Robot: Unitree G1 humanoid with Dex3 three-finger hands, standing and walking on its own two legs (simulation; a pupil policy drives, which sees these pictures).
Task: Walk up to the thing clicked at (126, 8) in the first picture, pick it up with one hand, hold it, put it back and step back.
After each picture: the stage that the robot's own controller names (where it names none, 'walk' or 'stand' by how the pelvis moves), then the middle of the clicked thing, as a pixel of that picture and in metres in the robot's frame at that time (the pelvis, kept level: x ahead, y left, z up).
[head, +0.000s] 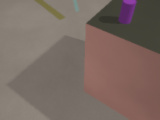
stand; (126, 11) +0.76 -0.21 +0.04
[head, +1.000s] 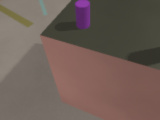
walk; (82, 14) +0.67 +0.05 +0.07
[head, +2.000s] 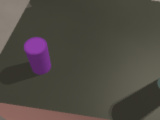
stand; (38, 57) +0.38 +0.17 +0.06
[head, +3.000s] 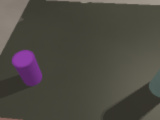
stand; (28, 69) +0.36 +0.20 +0.06
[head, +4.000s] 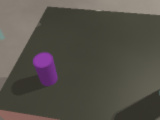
stand; (46, 69) +0.37 +0.16 +0.04
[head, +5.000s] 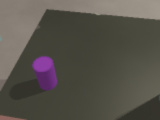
stand; (45, 74) +0.36 +0.15 +0.04
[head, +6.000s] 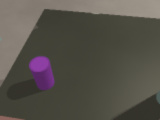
stand; (42, 73) +0.36 +0.17 +0.04
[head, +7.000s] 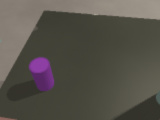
stand; (42, 75) +0.36 +0.17 +0.04
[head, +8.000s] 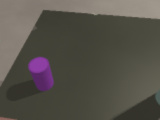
stand; (42, 74) +0.36 +0.17 +0.04
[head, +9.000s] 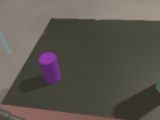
rise first; (50, 68) +0.40 +0.18 +0.05
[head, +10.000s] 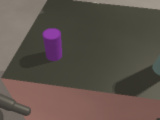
go down; (53, 45) +0.48 +0.15 +0.07
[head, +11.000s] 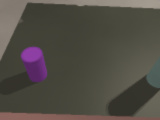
go down; (35, 65) +0.39 +0.17 +0.06
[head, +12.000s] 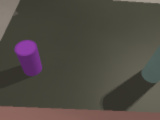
close in; (29, 59) +0.41 +0.18 +0.06
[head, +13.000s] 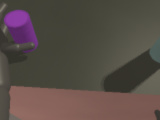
close; (22, 32) +0.46 +0.18 +0.10
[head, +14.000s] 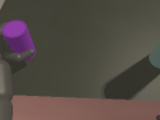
lift; (20, 42) +0.43 +0.19 +0.10
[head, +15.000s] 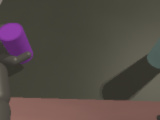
lift; (17, 44) +0.42 +0.20 +0.10
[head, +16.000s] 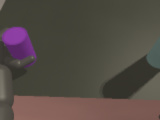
lift; (21, 48) +0.41 +0.19 +0.10
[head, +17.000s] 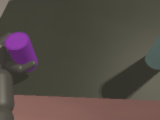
lift; (22, 53) +0.40 +0.19 +0.09
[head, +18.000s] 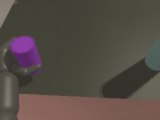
lift; (27, 56) +0.39 +0.18 +0.09
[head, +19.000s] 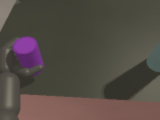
lift; (30, 57) +0.39 +0.17 +0.09
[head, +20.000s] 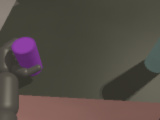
lift; (28, 57) +0.39 +0.18 +0.09
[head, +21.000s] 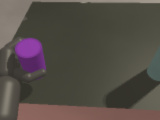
lift; (32, 60) +0.34 +0.16 +0.15
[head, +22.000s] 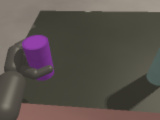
hold; (39, 58) +0.33 +0.14 +0.17
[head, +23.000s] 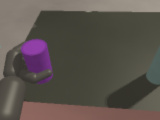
hold; (38, 62) +0.32 +0.15 +0.16
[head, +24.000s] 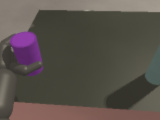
crouch; (28, 54) +0.34 +0.18 +0.17
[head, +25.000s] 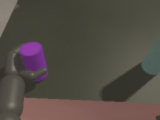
lower; (34, 62) +0.38 +0.16 +0.06
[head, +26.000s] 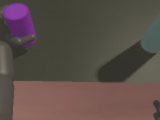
lower; (21, 26) +0.48 +0.16 +0.12
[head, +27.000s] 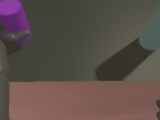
lower; (15, 22) +0.49 +0.17 +0.12
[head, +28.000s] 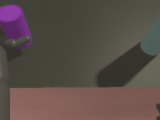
lower; (16, 28) +0.47 +0.17 +0.11
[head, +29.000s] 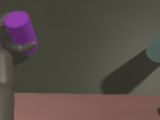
rest; (22, 33) +0.45 +0.17 +0.11
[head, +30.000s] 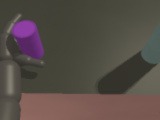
withdraw; (29, 42) +0.44 +0.16 +0.10
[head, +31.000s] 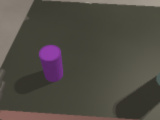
sink last; (52, 64) +0.37 +0.13 +0.08
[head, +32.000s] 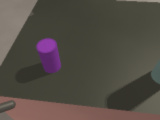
stand; (49, 56) +0.41 +0.16 +0.06
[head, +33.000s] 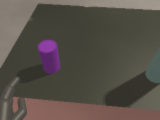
stand; (49, 57) +0.43 +0.15 +0.07
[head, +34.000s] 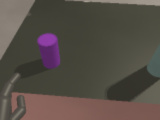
walk; (49, 51) +0.43 +0.14 +0.09
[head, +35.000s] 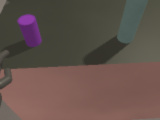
walk; (30, 31) +0.56 +0.19 +0.07
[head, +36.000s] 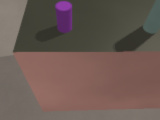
stand; (64, 17) +0.61 +0.11 +0.05
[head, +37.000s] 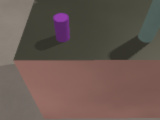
stand; (62, 28) +0.61 +0.13 +0.03
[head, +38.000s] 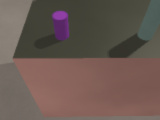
walk; (61, 26) +0.61 +0.13 +0.04
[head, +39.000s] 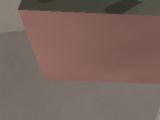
walk; out of the picture +0.82 +0.15 +0.05
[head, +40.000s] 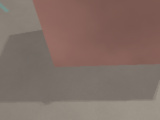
stand; out of the picture +1.11 +0.22 +0.05
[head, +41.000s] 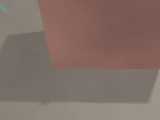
stand; out of the picture +1.14 +0.15 +0.04
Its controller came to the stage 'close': yes
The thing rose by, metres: 0.17
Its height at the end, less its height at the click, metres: +0.00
